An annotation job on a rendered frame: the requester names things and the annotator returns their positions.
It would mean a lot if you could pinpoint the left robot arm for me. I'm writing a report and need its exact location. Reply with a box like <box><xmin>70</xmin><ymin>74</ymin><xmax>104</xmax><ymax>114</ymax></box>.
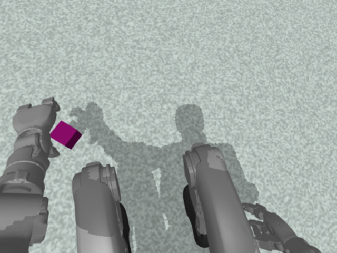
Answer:
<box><xmin>0</xmin><ymin>126</ymin><xmax>51</xmax><ymax>253</ymax></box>

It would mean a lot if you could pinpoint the right robot hand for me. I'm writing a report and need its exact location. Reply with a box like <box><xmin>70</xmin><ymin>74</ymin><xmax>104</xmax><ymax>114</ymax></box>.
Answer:
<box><xmin>242</xmin><ymin>203</ymin><xmax>297</xmax><ymax>253</ymax></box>

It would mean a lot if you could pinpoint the left robot foot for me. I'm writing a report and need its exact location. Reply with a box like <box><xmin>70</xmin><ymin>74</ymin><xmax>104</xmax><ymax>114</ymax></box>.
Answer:
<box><xmin>120</xmin><ymin>203</ymin><xmax>132</xmax><ymax>253</ymax></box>

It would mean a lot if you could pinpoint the left robot hand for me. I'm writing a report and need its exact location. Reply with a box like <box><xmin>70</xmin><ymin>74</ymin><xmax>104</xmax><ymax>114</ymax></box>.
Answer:
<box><xmin>13</xmin><ymin>97</ymin><xmax>60</xmax><ymax>158</ymax></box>

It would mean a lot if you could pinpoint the right robot arm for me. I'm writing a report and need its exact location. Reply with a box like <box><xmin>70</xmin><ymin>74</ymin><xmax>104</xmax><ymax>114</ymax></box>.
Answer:
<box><xmin>283</xmin><ymin>237</ymin><xmax>321</xmax><ymax>253</ymax></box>

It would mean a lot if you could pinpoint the cube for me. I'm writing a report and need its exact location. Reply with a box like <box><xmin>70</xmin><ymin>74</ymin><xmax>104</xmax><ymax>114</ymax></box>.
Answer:
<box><xmin>50</xmin><ymin>120</ymin><xmax>82</xmax><ymax>149</ymax></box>

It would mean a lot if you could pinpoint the right robot foot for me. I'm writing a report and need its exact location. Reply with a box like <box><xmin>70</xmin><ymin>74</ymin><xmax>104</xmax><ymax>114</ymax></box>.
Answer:
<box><xmin>183</xmin><ymin>185</ymin><xmax>209</xmax><ymax>248</ymax></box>

